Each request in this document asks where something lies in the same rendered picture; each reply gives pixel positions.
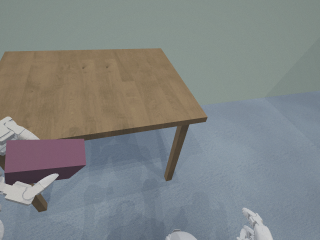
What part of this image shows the robot left hand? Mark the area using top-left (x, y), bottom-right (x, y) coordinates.
top-left (0, 116), bottom-right (59, 206)

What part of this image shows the sponge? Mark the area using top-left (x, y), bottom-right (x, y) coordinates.
top-left (4, 138), bottom-right (86, 186)

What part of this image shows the robot right hand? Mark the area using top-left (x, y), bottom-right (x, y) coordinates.
top-left (236, 207), bottom-right (273, 240)

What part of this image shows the table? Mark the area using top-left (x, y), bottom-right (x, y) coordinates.
top-left (0, 48), bottom-right (208, 212)

